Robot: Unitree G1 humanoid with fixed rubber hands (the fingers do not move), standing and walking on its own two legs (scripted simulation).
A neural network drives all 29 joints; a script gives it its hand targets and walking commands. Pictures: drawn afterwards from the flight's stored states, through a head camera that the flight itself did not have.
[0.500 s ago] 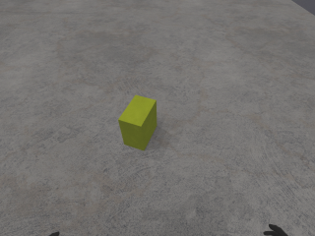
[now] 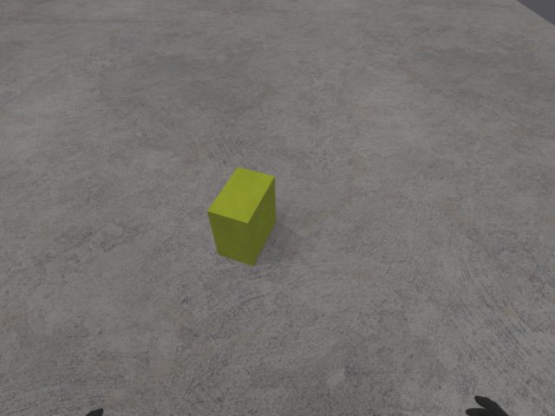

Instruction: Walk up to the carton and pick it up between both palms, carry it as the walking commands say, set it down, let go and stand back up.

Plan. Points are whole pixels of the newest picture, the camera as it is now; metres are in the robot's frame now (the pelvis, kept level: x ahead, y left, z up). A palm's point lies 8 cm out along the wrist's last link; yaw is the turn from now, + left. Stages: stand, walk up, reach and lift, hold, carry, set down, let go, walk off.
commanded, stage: walk up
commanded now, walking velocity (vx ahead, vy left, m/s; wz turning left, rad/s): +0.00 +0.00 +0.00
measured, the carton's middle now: (245, 216) +1.00 +0.14 -0.63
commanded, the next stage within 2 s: none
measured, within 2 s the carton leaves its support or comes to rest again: neither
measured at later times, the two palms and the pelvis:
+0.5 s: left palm out of the picture +0.14 +0.39 -0.10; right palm (488, 384) +0.18 -0.29 -0.07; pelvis +0.09 +0.04 -0.01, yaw +4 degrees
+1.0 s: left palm (47, 339) +0.27 +0.40 -0.08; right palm (414, 257) +0.41 -0.26 -0.08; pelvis +0.26 +0.05 -0.02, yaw +7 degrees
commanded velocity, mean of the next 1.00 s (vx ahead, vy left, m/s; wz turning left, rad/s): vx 0.00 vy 0.00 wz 0.00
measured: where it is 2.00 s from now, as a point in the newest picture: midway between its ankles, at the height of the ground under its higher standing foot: (265, 348)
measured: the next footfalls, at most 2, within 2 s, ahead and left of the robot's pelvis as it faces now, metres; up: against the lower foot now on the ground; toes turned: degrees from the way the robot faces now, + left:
left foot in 0.34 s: +0.12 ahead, +0.16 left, +0.00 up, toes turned +6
right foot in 0.70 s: +0.31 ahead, -0.08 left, +0.00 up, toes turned +1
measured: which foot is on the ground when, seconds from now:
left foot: down 0.00-0.16, up 0.18-0.32, down 0.34-0.72, up 0.74-1.00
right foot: down 0.00-0.34, up 0.36-0.68, down 0.70-1.00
